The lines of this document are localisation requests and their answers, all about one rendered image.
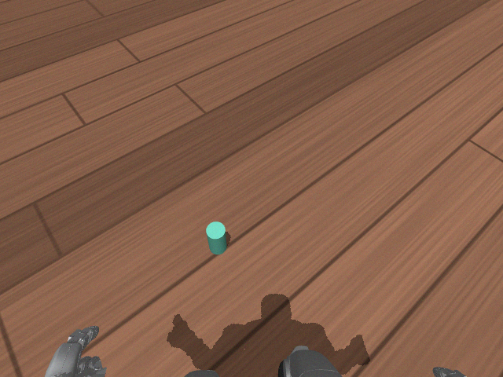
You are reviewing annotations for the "left robot hand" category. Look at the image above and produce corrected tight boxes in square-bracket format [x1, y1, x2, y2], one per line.
[45, 326, 107, 377]

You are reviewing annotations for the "can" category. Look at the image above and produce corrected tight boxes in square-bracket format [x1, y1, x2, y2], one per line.
[206, 221, 226, 254]

